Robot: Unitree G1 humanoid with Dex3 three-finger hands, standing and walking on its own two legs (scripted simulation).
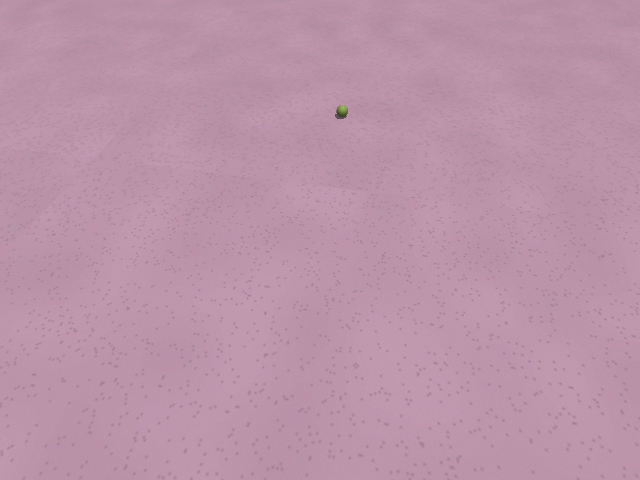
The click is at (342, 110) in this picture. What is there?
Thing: free ball
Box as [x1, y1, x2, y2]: [336, 105, 347, 116]
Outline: 340,105 337,108 337,114 340,116 344,116 347,112 347,108 344,105
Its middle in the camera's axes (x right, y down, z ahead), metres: +0.15 -0.76 +2.29
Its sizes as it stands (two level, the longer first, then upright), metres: 0.069 0.069 0.069
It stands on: the floor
